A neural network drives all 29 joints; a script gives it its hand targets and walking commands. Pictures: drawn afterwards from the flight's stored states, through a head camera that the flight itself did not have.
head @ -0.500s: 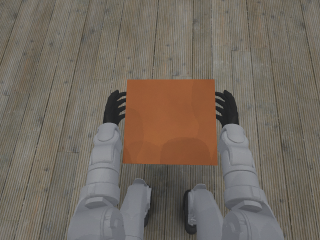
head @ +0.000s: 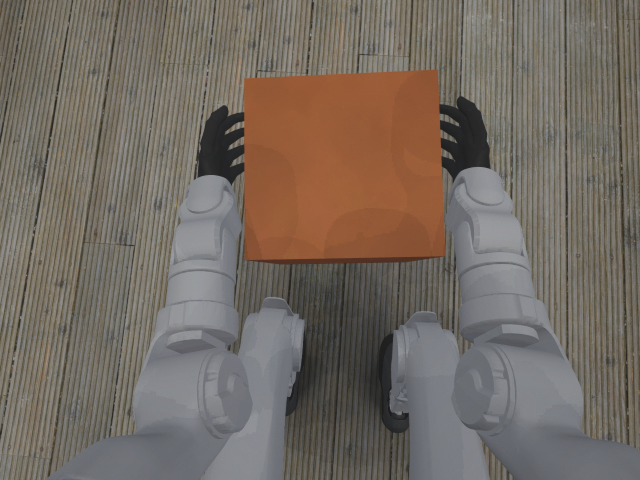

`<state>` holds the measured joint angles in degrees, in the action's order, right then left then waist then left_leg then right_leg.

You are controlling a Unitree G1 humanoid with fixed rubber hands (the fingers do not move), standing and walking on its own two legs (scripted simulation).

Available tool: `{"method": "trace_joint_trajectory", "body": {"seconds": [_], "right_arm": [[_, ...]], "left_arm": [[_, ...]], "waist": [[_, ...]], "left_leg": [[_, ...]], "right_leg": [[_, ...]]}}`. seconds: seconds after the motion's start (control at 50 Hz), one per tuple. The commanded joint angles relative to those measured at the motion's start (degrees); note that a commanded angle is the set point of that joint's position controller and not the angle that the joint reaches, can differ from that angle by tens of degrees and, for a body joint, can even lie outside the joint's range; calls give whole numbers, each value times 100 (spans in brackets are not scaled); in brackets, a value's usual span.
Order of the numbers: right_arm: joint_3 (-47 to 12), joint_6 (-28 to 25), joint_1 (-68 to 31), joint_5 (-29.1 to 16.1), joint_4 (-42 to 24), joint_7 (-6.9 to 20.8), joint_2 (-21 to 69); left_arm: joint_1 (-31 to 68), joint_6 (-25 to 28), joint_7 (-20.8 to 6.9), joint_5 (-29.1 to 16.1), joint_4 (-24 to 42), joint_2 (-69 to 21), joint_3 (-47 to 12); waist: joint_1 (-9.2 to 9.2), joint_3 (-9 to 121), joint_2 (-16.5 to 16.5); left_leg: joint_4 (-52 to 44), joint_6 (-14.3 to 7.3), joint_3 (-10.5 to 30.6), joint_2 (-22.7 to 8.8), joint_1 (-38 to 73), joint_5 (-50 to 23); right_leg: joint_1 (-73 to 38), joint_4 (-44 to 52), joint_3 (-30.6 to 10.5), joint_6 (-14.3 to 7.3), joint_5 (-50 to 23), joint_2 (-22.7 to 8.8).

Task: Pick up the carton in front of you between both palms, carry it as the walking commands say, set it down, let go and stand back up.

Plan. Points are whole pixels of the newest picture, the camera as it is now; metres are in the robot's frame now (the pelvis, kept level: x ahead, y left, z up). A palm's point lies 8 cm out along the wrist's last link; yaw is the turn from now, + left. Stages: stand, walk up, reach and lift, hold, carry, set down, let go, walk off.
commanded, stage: set down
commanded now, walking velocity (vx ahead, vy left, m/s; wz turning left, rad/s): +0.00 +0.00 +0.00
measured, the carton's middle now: (341, 189) +0.46 +0.03 -0.16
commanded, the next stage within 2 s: none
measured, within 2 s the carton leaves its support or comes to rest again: rests again in 1.46 s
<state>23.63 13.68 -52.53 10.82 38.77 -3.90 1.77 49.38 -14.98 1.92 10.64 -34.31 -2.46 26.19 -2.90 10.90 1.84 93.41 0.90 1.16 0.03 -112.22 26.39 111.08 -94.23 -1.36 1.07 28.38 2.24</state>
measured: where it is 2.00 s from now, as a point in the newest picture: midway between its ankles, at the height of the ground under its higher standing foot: (340, 391)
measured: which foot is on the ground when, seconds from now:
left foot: down 0.00-1.00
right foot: down 0.00-1.00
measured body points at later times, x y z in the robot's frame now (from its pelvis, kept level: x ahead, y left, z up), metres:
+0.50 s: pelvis -0.02 +0.00 -0.11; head +0.32 +0.01 +0.19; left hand +0.48 +0.20 -0.25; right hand +0.52 -0.10 -0.25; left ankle +0.10 +0.12 -0.49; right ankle +0.09 -0.12 -0.49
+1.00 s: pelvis -0.01 -0.01 -0.15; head +0.33 +0.01 +0.14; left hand +0.49 +0.21 -0.30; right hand +0.53 -0.09 -0.32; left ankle +0.10 +0.12 -0.49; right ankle +0.09 -0.12 -0.49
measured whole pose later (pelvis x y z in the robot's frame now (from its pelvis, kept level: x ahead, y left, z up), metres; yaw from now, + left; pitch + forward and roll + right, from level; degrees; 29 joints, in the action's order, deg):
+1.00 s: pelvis -0.01 -0.01 -0.15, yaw +1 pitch +43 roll +0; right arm 12.7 9.6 -74.1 1.9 57.6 -8.2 -10.9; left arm 70.9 -11.2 3.9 1.1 -52.8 9.5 19.7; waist -5.4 -7.0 1.0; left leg 122.1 2.6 2.0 1.8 -135.4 29.6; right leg 134.2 -124.0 -0.9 1.0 32.7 2.7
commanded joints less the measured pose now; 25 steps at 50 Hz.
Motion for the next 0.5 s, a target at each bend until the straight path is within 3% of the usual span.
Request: {"method": "trace_joint_trajectory", "body": {"seconds": [0.0,0.24,0.48], "right_arm": [[-2951,-28,-3419,-591,216,1159,5270],[-2730,-88,-4089,-609,651,1097,4793],[-3129,-317,-4948,-1128,882,989,4278]], "left_arm": [[3602,70,-1139,-646,-87,-4973,-3093],[4333,137,-1164,-688,-299,-4517,-2792],[5200,372,-1106,-1147,-334,-3954,-3008]], "waist": [[-203,5551,39],[-240,5348,119],[-352,5412,152]], "left_leg": [[-460,167,-392,899,3192,-1400],[399,183,-514,849,2172,-1319],[1328,192,-602,703,1860,-1383]], "right_leg": [[-2326,560,357,56,-958,908],[-1534,-295,417,42,-901,840],[-1309,-1252,441,25,-933,732]]}}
